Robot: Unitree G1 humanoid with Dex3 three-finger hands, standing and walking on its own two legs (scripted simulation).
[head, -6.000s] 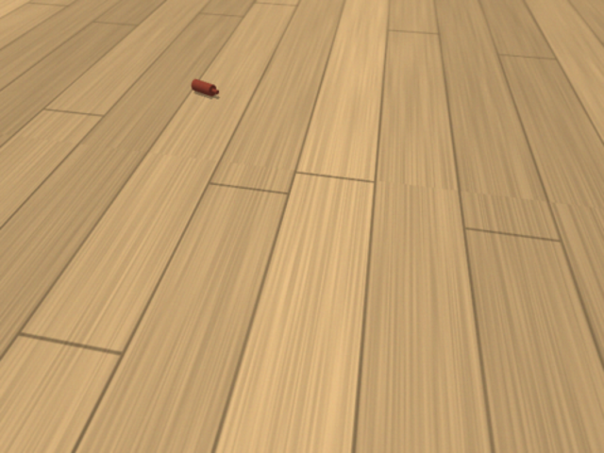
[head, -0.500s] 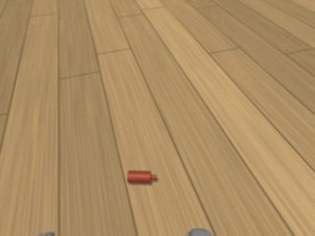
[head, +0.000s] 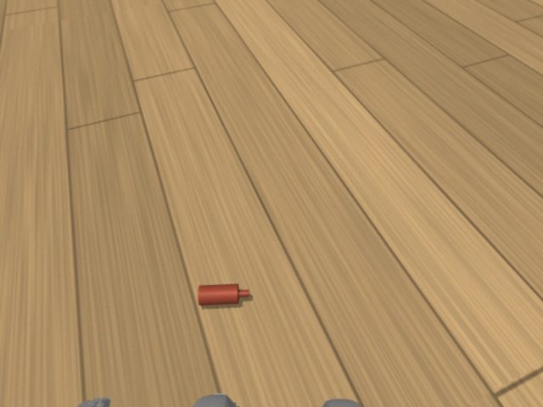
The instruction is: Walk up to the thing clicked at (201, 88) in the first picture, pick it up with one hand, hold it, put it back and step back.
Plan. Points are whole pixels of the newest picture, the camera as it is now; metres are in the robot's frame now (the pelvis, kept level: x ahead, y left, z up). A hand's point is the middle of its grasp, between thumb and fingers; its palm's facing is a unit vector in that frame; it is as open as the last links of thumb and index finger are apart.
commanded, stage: walk up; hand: left
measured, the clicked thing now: (224, 294) +0.56 +0.18 -0.71
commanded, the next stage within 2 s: stand in 1.32 s
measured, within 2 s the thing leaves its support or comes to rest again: neither
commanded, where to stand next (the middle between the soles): +0.11 -0.03 m, yaw +1 degrees
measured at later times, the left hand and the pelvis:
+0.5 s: hand out of the picture +0.09 +0.22 -0.13, palm faces +0.01 -0.94 -0.33, open 7.4 cm; pelvis +0.01 -0.03 +0.02, yaw +0 degrees
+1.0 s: hand out of the picture +0.11 +0.24 -0.13, palm faces +0.00 -0.95 -0.31, open 7.4 cm; pelvis +0.02 -0.01 +0.03, yaw -1 degrees
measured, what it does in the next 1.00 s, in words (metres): stands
